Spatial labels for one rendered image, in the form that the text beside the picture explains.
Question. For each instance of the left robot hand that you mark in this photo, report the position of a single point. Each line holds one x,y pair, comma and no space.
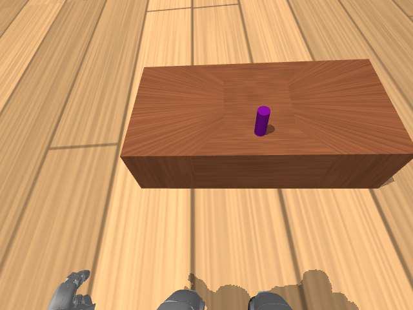
65,295

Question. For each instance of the can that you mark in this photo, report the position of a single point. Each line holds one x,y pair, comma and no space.
262,118

